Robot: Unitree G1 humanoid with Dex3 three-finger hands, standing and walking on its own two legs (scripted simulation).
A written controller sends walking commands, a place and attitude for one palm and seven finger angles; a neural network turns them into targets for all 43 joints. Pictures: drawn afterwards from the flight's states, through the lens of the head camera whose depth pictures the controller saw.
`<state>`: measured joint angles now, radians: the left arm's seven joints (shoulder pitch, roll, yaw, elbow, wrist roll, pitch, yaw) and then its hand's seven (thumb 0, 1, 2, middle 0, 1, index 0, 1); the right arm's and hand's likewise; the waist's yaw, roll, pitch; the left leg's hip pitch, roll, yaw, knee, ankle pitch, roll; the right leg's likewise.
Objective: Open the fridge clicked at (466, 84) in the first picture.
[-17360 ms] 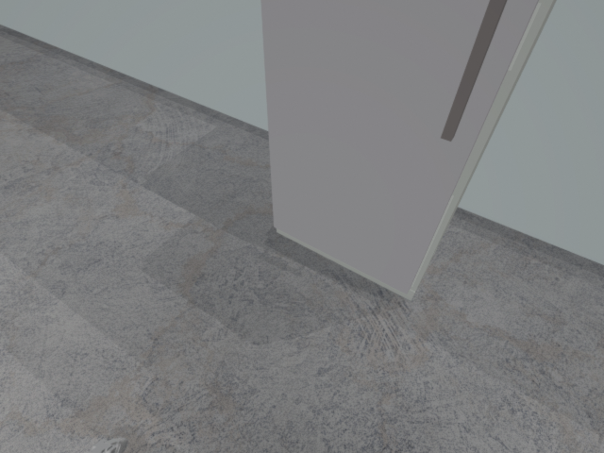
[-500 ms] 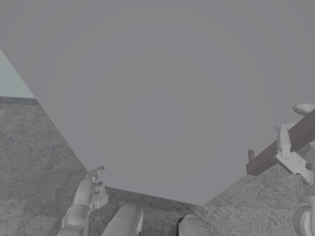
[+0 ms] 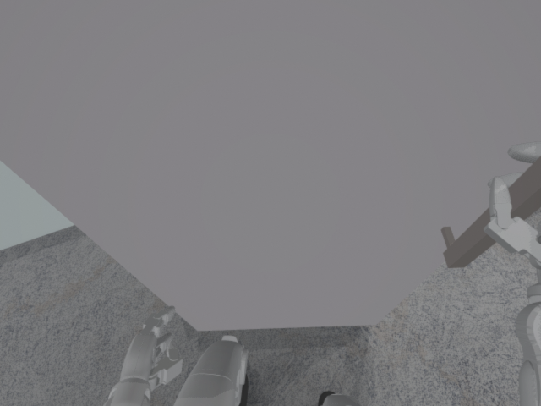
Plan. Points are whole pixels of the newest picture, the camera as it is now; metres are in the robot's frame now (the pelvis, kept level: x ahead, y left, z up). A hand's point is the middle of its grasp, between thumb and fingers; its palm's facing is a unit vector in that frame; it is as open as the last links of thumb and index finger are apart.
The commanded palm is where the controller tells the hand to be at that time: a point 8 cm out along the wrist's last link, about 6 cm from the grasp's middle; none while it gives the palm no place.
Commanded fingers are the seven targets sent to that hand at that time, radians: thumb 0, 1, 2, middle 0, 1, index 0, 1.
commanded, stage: walk backward, drawing the door open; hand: right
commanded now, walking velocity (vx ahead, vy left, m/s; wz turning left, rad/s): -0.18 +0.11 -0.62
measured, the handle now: (532, 165) +0.35 -0.24 +0.19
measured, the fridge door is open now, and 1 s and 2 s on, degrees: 21 57 88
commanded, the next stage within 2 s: stop walking and hold the door back in 1.58 s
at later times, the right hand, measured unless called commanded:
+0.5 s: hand out of the picture +0.14 -0.19 +0.15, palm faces +0.57 +0.77 -0.27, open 6.8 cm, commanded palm +0.08 -0.22 +0.16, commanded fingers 0.00 -0.90 -0.90 0.45 1.40 0.45 1.40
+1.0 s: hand out of the picture -0.01 -0.11 +0.16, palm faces +0.76 +0.58 -0.30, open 6.5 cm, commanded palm -0.07 -0.11 +0.16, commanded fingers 0.00 -0.90 -0.90 0.45 1.40 0.45 1.40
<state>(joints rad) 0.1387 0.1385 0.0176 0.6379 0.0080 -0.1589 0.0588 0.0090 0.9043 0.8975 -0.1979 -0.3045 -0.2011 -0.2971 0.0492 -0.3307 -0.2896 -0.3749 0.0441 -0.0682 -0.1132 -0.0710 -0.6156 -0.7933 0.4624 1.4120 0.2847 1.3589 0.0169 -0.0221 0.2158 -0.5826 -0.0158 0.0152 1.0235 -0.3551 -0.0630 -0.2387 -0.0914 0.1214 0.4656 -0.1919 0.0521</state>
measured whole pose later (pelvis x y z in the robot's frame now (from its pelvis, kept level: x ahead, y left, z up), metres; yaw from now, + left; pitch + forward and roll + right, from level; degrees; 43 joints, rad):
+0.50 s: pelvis -0.07 +0.10 -0.03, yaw -18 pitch -1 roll +1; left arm 0.17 0.23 0.04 0.61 0.01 -0.10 0.11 0.01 0.91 0.90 -0.19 -0.30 -0.20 -0.30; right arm 0.14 -0.38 -0.30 -0.45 0.05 -0.12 -0.12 -0.15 -0.52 -0.74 0.46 1.47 0.33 1.35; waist 0.03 0.06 0.12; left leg -0.45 0.12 0.15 0.81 -0.43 -0.04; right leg -0.30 0.00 -0.07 0.68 -0.37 -0.03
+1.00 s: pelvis -0.14 +0.23 +0.00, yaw -30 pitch +1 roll -2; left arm 0.15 0.20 0.00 0.66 0.01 -0.10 0.07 0.01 0.90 0.90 -0.20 -0.30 -0.20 -0.30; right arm 0.17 -0.32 -0.31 -0.32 0.07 -0.10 -0.13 -0.07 -0.62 -0.75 0.46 1.41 0.29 1.37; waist 0.02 0.01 0.07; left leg -0.23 0.02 0.08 0.47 -0.25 0.06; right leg -0.57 0.05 0.03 1.12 -0.44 0.07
